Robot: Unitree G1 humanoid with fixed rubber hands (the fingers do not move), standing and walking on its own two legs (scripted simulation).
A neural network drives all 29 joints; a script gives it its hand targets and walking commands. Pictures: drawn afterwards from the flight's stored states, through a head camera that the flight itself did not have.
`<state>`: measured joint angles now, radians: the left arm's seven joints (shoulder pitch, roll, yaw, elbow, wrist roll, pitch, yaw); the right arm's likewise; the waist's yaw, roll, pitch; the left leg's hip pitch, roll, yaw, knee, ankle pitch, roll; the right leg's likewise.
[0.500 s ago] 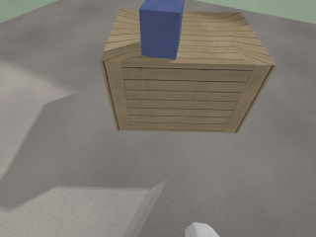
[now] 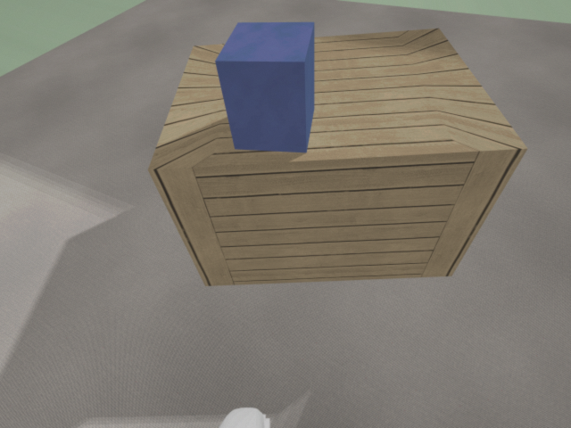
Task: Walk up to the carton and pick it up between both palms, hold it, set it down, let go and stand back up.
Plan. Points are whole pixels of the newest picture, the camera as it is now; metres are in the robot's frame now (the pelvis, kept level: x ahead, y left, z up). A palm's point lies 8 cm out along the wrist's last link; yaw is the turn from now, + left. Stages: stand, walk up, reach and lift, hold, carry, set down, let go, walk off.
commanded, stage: walk up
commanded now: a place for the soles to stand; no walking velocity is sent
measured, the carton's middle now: (272, 88) +0.90 +0.08 +0.00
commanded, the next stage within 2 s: none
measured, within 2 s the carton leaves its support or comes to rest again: neither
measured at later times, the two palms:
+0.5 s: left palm (117, 371) +0.23 +0.32 -0.12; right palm (431, 367) +0.23 -0.18 -0.10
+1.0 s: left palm (162, 285) +0.38 +0.28 -0.11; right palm (418, 267) +0.42 -0.21 -0.12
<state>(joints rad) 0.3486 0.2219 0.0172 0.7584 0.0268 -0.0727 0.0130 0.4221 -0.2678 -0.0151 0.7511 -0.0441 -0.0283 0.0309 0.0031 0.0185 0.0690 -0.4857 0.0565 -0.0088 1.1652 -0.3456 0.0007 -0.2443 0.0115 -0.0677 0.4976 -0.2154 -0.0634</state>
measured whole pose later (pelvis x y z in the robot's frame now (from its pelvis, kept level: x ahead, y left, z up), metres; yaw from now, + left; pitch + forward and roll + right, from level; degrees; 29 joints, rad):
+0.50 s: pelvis +0.20 +0.07 +0.01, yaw +4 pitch -2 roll -1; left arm 0.37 0.28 0.00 0.77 0.05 -0.04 -0.03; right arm 0.44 -0.22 -0.01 0.77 -0.03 -0.08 0.00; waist -0.02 -0.03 0.06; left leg -0.19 0.00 0.04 0.43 -0.20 0.05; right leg -0.50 -0.05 -0.02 1.06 -0.31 0.01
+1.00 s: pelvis +0.37 +0.03 +0.00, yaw +2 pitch -2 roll +1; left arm 0.38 0.21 0.00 0.79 0.02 -0.05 0.01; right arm 0.35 -0.26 0.00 0.78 -0.04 -0.01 0.00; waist 0.01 0.02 0.09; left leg -0.46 0.04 -0.01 0.91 -0.30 -0.03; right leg -0.21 0.00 -0.06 0.45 -0.20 -0.05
